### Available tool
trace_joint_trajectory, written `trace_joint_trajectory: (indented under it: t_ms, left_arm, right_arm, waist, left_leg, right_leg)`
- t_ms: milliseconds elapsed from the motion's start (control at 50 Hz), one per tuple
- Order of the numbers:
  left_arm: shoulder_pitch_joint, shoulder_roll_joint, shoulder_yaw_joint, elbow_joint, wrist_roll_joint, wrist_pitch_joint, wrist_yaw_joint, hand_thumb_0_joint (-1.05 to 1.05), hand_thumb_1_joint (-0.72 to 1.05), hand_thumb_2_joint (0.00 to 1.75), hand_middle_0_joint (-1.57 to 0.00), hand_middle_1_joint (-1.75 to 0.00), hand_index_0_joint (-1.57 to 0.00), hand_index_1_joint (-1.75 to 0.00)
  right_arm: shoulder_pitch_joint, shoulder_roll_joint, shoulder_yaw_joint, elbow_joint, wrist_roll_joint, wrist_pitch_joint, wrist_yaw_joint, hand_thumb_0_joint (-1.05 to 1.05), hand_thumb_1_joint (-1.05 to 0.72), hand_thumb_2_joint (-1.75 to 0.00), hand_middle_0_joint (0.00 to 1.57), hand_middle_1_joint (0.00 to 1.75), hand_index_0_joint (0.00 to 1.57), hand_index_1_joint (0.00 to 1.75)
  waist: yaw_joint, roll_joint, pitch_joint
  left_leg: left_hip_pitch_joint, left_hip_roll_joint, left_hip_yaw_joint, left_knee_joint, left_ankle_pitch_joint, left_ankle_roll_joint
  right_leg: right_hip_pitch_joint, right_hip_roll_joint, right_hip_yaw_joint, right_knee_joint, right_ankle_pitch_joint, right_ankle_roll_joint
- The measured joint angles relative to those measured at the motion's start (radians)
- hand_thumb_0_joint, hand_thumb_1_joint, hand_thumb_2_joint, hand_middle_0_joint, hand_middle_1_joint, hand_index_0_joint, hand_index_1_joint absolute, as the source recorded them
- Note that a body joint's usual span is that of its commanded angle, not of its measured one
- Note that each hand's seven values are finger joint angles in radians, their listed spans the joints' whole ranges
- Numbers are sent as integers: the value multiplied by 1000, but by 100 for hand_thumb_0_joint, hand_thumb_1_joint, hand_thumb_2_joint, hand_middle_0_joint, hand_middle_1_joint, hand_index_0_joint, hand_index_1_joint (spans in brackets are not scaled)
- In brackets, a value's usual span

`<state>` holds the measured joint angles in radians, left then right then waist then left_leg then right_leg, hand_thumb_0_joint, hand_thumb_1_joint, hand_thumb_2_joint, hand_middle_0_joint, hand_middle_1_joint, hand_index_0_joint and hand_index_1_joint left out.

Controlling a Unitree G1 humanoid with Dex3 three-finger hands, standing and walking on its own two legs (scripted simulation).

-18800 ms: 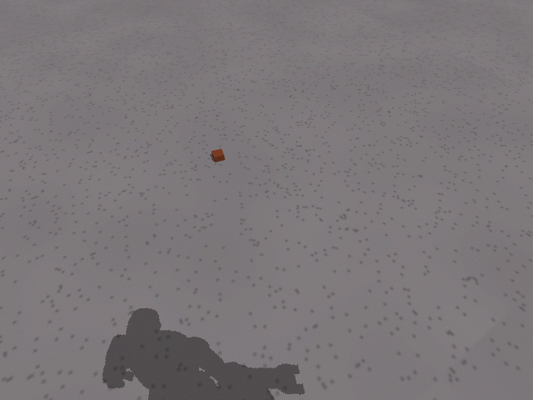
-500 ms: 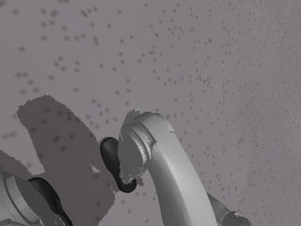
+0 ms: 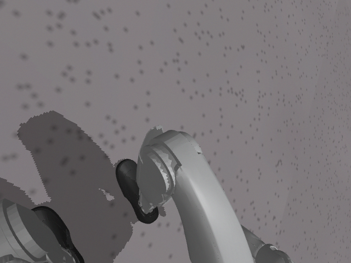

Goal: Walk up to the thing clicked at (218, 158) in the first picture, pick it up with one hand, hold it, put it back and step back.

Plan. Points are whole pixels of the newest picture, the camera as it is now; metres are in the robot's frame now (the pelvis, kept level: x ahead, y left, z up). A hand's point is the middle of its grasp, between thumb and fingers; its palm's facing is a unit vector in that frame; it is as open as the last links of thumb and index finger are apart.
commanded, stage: close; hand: left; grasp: from above
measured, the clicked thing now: out of the picture +0.46 +0.43 -0.30
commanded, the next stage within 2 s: none
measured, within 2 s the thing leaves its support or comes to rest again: neither
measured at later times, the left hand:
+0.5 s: hand out of the picture +0.44 +0.41 -0.27, palm faces -0.33 -0.31 -0.89, open 13.6 cm
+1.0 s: hand out of the picture +0.45 +0.41 -0.27, palm faces -0.32 -0.31 -0.90, open 12.1 cm
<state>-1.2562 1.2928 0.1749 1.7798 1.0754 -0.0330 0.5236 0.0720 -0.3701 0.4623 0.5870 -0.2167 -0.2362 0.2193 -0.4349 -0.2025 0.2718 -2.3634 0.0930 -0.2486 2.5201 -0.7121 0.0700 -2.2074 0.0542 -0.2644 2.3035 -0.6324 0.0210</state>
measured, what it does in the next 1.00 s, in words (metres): stands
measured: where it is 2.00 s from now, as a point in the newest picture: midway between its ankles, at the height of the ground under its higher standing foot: (106, 225)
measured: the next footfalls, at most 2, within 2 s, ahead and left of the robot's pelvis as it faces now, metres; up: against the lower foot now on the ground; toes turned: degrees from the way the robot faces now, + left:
none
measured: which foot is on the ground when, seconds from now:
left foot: down 0.00-1.00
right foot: down 0.00-1.00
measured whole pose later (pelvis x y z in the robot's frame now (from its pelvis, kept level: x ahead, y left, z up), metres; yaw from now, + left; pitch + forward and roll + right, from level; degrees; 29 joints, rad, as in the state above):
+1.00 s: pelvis +0.00 +0.00 +0.00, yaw +0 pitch +28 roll -17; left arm -1.24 1.29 0.17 1.74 1.08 -0.04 0.51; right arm 0.07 -0.36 0.47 0.59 -0.22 -0.22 0.22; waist -0.43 -0.21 0.27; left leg -2.37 0.09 -0.25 2.52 -0.71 0.07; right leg -2.21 0.06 -0.27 2.30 -0.63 0.02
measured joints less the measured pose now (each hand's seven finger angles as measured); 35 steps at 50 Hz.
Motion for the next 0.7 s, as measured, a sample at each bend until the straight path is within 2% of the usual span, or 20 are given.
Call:
trace_joint_trajectory:
  t_ms: [200, 360, 580, 700]
  left_arm:
    - [-7, 12, 0, -12, -15, 3, 2, 0, -48, 96, -9, -113, -10, -111]
    - [-3, 3, -6, -32, -15, 10, -11, 0, -47, 94, -9, -112, -11, -110]
    - [6, 2, 6, -26, -20, 5, -23, 0, -44, 93, -9, -112, -12, -110]
    - [6, 7, -4, -26, -12, -1, -18, 0, -40, 93, -12, -113, -14, -110]
  right_arm:
    - [-2, -2, -1, 4, 0, -2, -1, 0, -91, -91, 20, 30, 20, 30]
    - [-2, 2, 2, -2, 1, 7, 3, 0, -91, -91, 20, 30, 20, 30]
    - [2, -2, -1, -8, 3, 9, -2, 0, -90, -90, 20, 30, 20, 30]
    - [-1, 3, 1, -8, 1, 14, -5, 0, -90, -90, 20, 30, 20, 30]
  waist:
    - [-1, -4, 13]
    - [-5, -6, 9]
    - [-1, -1, 16]
    - [-2, -4, 17]
  left_leg:
    - [1, 1, 1, -3, -6, -1]
    - [3, -2, -3, -6, -4, -7]
    - [-1, 3, 1, -1, 1, -1]
    - [3, 0, -1, -1, 1, -2]
  right_leg:
    - [-1, 1, 1, -3, -4, 0]
    - [0, -1, -3, -4, -4, -5]
    - [-5, 2, 2, 0, 4, -1]
    - [0, 1, -1, 0, 2, -2]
